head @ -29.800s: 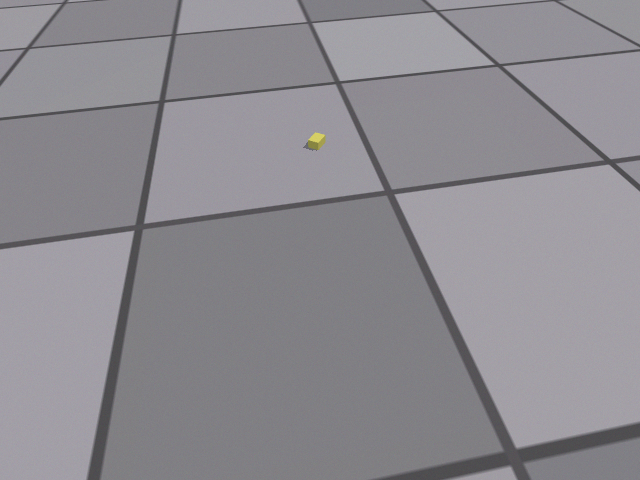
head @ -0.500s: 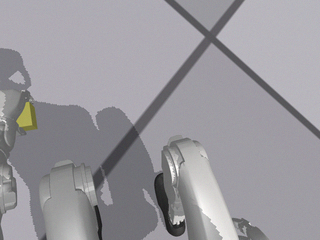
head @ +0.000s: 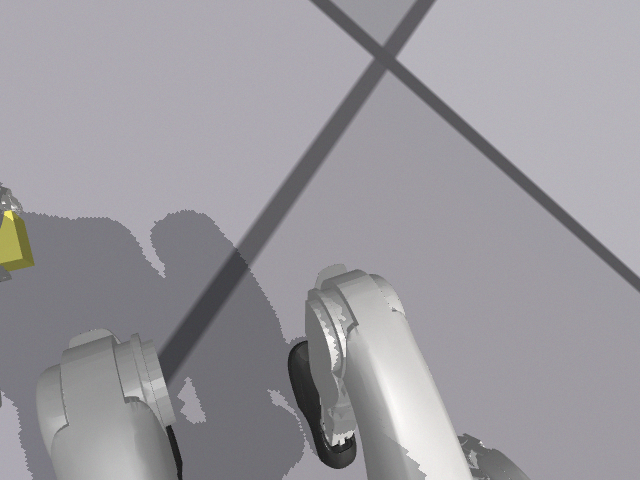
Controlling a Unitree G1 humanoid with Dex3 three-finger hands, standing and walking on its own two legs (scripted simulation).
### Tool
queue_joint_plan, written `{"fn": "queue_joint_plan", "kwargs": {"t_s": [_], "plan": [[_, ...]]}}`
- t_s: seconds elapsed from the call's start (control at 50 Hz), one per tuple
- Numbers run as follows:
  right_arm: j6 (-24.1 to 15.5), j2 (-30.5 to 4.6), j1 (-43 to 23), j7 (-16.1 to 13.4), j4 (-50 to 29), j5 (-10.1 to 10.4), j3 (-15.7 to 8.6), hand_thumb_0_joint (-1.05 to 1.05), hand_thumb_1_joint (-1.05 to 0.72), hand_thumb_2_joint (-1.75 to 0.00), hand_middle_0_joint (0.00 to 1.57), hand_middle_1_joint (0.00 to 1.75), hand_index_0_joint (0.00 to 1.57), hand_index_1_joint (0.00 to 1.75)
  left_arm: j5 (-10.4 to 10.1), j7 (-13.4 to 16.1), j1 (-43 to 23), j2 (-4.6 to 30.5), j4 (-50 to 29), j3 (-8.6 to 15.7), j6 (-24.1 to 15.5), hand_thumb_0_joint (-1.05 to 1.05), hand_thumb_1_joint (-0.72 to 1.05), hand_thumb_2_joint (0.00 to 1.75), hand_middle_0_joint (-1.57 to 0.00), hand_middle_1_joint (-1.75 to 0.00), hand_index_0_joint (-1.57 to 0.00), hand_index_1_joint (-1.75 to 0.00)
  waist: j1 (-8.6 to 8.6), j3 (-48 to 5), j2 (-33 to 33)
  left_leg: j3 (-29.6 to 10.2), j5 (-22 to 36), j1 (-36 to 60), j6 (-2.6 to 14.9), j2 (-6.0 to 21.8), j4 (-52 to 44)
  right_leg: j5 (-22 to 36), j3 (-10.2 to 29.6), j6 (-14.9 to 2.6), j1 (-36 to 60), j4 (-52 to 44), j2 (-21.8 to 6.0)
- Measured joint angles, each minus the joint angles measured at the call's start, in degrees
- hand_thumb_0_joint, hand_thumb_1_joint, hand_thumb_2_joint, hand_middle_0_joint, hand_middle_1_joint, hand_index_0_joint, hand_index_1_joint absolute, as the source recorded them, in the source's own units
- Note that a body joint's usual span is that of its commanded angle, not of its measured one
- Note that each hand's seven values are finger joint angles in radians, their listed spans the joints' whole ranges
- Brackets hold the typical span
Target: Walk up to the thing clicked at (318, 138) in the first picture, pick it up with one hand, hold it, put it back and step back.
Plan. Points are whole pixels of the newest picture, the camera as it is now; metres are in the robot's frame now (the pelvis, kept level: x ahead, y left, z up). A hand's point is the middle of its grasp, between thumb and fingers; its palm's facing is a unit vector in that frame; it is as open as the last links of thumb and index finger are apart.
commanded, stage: rest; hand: left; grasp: from above
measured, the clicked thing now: out of the picture +0.44 +0.31 -0.25
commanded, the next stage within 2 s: open in 0.86 s
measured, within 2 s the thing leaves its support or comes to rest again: rests again in 0.40 s
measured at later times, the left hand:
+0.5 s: hand out of the picture +0.44 +0.29 -0.24, palm faces -0.45 -0.12 -0.88, open 9.1 cm
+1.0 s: hand out of the picture +0.44 +0.30 -0.24, palm faces -0.44 -0.12 -0.89, open 9.1 cm
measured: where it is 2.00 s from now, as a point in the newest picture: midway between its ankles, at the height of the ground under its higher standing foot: (252, 462)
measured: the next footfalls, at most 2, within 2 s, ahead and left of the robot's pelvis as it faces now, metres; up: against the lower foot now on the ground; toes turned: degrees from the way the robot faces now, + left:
none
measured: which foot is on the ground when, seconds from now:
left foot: down 0.00-1.00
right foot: down 0.00-1.00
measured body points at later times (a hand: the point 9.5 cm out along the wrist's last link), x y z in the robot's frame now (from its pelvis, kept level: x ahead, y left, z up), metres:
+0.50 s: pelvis +0.00 +0.00 +0.00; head +0.26 +0.11 +0.35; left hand +0.46 +0.30 -0.19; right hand +0.04 -0.26 -0.07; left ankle +0.06 +0.13 -0.27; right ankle +0.11 -0.13 -0.27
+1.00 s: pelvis +0.00 +0.01 +0.00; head +0.26 +0.12 +0.34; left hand +0.45 +0.30 -0.19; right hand +0.04 -0.26 -0.06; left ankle +0.06 +0.13 -0.27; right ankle +0.11 -0.13 -0.27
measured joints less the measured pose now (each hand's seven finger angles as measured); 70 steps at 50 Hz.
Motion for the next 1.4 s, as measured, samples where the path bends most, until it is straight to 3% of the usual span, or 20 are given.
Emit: {"fn": "queue_joint_plan", "kwargs": {"t_s": [0.06, 0.14, 0.24, 0.4, 0.46, 0.54, 1.04, 1.18, 1.4], "plan": [[-0.5, -0.2, 0.0, 0.3, 0.1, -0.5, 0.4, 0.00, -0.90, -0.89, 0.21, 0.30, 0.20, 0.30, 0.5, 1.0, 0.1, 0.8, 0.6, 0.5, -0.2, -0.03, 0.12, 0.35, -0.85, -0.31, -0.86, -0.30, -0.34, 0.4, -0.4, -0.4, -0.1, 0.1, 0.00, 0.0, 0.4, 0.1, -0.3, -0.04, 0.2, 0.1, 0.1], [-1.4, -0.4, -0.1, 0.8, 0.4, -0.9, 1.0, 0.00, -0.91, -0.89, 0.21, 0.30, 0.20, 0.30, 0.2, 1.8, -0.4, 1.4, 1.7, -0.8, 0.1, -0.03, 0.12, 0.35, -0.85, -0.31, -0.86, -0.30, -0.72, 0.8, -0.9, -0.7, -0.3, 0.2, 0.09, 0.1, 1.0, 0.0, -0.5, 0.12, 0.4, 0.4, 0.3], [-2.5, -0.7, -0.4, 1.5, 0.1, -1.5, 1.8, 0.00, -0.91, -0.90, 0.21, 0.30, 0.20, 0.30, 0.7, 2.9, -0.7, 2.4, 2.8, 0.0, 0.2, -0.03, 0.12, 0.35, -0.85, -0.31, -0.86, -0.30, -1.36, 1.4, -1.1, -1.1, -0.5, 0.2, 0.28, 0.0, 1.6, 0.0, -0.9, 0.11, 0.8, 0.5, 0.4], [-3.7, -0.8, -0.7, 2.7, -0.2, -1.9, 3.1, 0.00, -0.91, -0.90, 0.20, 0.30, 0.20, 0.30, 0.0, 3.9, -0.9, 3.1, 3.8, -0.1, 0.8, -0.03, 0.13, 0.34, -0.85, -0.31, -0.85, -0.31, -1.91, 2.2, -1.5, -1.6, -0.5, 0.3, 0.42, 0.1, 1.9, 0.2, -1.3, 0.24, 1.1, 0.3, 0.6], [-4.0, -0.9, -0.7, 3.0, -0.4, -2.0, 3.6, 0.00, -0.91, -0.90, 0.20, 0.30, 0.20, 0.30, -0.3, 3.9, -1.1, 3.1, 4.6, -1.3, 1.1, -0.03, 0.13, 0.34, -0.84, -0.31, -0.85, -0.31, -2.00, 2.2, -1.5, -1.6, -0.5, 0.4, 0.46, 0.1, 1.8, 0.2, -1.4, 0.29, 1.2, 0.1, 0.6], [-4.8, -1.1, -1.1, 3.4, -0.8, -2.1, 4.2, 0.00, -0.91, -0.90, 0.21, 0.30, 0.20, 0.30, -0.1, 4.0, -1.3, 4.1, 5.4, 0.0, 0.6, -0.03, 0.13, 0.34, -0.85, -0.31, -0.85, -0.31, -2.38, 3.0, -1.8, -1.9, -0.5, 0.7, 0.46, 0.1, 1.9, 0.3, -1.6, 0.38, 1.6, 0.0, 0.7], [-7.1, -2.5, -3.1, 4.5, -1.4, -3.0, 6.5, 0.00, -0.91, -0.90, 0.20, 0.30, 0.20, 0.30, -1.0, 6.6, -2.7, 6.3, 8.4, -3.2, -0.4, -0.03, 0.13, 0.34, -0.84, -0.32, -0.85, -0.31, -2.67, 4.6, -3.0, -3.0, -0.6, 1.7, 0.46, 0.4, 2.2, 0.8, -2.5, 0.56, 2.8, -0.6, 1.0], [-7.7, -2.5, -3.1, 4.6, -1.7, -2.8, 6.8, 0.00, -0.91, -0.90, 0.20, 0.30, 0.20, 0.30, -1.4, 6.4, -2.4, 6.3, 8.1, -3.6, 0.0, -0.01, 0.14, 0.40, -0.75, -0.37, -0.74, -0.37, -2.62, 5.0, -3.3, -3.0, -0.5, 1.8, 0.54, 0.5, 2.2, 1.1, -2.5, 0.69, 2.9, -0.8, 1.2], [-7.9, -2.9, -2.9, 4.8, -1.8, -2.7, 7.1, 0.00, -0.90, -0.90, 0.20, 0.30, 0.20, 0.30, -1.9, 6.4, -2.8, 7.1, 7.2, -3.1, 0.6, 0.00, -0.06, 0.61, -0.52, -0.54, -0.51, -0.55, -2.99, 5.4, -3.5, -3.3, -0.7, 1.8, 0.50, 0.4, 1.9, 0.9, -2.8, 0.60, 3.1, -1.2, 1.1]]}}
